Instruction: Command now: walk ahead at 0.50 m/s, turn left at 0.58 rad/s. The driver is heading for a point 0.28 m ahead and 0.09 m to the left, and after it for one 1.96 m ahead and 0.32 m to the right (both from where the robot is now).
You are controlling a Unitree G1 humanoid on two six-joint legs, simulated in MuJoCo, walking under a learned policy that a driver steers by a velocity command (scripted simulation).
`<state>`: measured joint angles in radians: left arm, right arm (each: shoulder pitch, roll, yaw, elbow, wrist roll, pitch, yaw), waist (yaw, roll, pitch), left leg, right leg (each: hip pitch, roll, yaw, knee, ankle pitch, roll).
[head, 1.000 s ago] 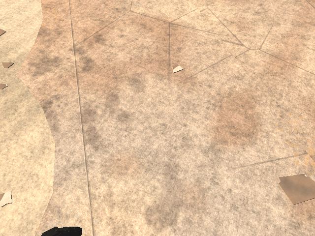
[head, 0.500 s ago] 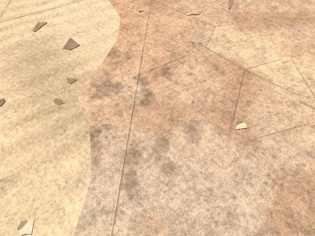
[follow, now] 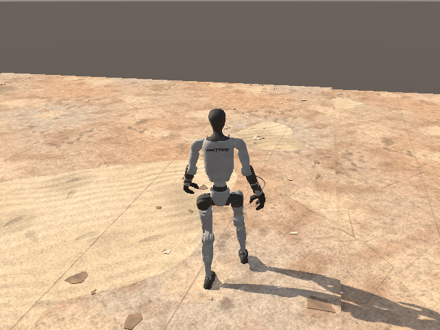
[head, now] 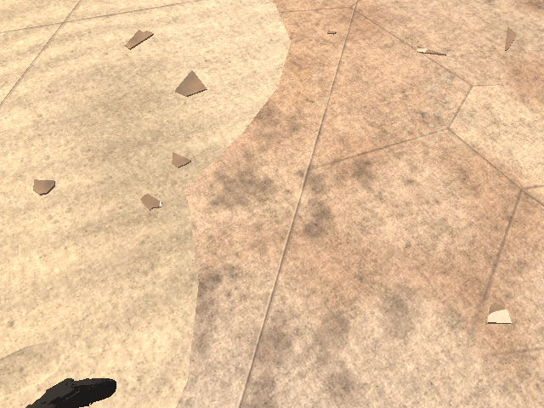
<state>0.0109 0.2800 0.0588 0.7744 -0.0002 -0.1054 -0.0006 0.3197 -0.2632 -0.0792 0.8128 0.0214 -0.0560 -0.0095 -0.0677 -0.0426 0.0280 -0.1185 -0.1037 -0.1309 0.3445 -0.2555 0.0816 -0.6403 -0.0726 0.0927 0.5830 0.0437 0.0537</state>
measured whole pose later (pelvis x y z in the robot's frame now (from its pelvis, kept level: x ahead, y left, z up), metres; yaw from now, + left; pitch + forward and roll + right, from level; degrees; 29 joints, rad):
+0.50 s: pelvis +0.21 -0.04 +0.00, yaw +17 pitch +2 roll -1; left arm 0.18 0.28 0.07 0.84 -0.01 -0.04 0.01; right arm 0.13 -0.29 -0.08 0.63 0.01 0.03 0.00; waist 0.05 0.02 0.07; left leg -0.56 0.06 -0.03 0.74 -0.19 -0.02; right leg -0.17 -0.02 -0.17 0.35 -0.21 -0.02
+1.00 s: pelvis +0.25 -0.05 -0.02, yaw +4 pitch +1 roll +2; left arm 0.23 0.30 0.07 0.79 0.03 0.03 -0.01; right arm 0.06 -0.29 -0.09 0.76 0.00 0.04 -0.05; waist 0.04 0.03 0.04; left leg -0.45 0.07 0.05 0.91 -0.51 -0.05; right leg -0.34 -0.01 -0.04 0.68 -0.36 -0.06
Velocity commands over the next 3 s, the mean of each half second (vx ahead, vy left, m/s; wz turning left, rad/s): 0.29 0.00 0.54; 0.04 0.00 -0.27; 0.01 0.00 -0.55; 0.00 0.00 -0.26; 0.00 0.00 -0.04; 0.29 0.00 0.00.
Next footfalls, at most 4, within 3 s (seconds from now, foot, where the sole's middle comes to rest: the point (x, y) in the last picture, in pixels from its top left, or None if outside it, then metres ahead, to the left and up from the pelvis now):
0.12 right None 0.26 -0.14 -0.78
0.58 left None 0.30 0.13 -0.78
0.94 right None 0.30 -0.13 -0.78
1.48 left None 0.34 0.09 -0.78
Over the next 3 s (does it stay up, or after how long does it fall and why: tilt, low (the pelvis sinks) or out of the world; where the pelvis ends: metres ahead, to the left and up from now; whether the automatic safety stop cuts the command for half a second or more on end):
stays up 0.39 -0.05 0.00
